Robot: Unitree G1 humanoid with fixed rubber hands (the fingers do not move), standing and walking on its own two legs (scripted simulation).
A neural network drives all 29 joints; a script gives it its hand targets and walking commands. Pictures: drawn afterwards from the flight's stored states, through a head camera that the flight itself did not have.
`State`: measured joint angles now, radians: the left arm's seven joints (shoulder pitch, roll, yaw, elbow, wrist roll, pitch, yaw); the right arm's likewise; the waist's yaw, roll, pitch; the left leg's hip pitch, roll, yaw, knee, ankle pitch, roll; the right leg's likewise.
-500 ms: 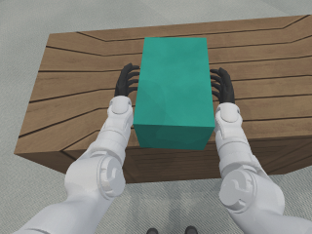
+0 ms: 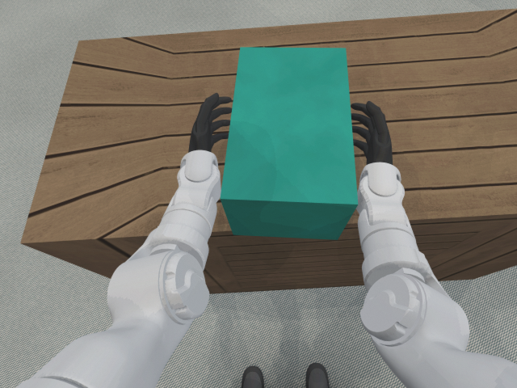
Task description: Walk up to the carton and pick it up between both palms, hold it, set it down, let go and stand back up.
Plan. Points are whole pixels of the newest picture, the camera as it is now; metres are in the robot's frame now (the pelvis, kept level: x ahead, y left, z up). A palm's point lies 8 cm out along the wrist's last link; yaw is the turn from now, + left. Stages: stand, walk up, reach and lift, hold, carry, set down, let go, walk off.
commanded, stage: set down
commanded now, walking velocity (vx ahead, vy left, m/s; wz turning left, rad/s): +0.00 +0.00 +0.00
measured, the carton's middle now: (288, 143) +0.50 -0.02 +0.00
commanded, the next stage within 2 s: none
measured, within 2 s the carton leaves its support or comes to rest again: neither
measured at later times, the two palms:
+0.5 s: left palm (203, 147) +0.47 +0.11 +0.03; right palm (375, 158) +0.45 -0.15 +0.02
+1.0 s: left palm (203, 148) +0.47 +0.11 +0.03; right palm (375, 158) +0.45 -0.15 +0.02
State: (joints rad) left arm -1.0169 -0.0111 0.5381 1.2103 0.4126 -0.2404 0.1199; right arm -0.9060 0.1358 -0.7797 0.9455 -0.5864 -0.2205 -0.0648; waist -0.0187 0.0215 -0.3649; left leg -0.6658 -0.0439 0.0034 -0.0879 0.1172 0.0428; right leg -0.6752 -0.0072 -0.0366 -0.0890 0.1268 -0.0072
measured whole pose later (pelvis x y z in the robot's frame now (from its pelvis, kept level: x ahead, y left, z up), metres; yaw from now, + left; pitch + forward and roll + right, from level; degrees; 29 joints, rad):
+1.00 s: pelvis +0.00 +0.00 +0.00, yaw +1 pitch +37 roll +0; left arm -1.01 -0.06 0.63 1.10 0.51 -0.22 0.07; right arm -0.92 0.16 -0.88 0.88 -0.66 -0.24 -0.01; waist -0.04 0.02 -0.35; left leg -0.69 -0.05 -0.01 -0.09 0.13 0.04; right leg -0.69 -0.01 -0.06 -0.09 0.13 -0.01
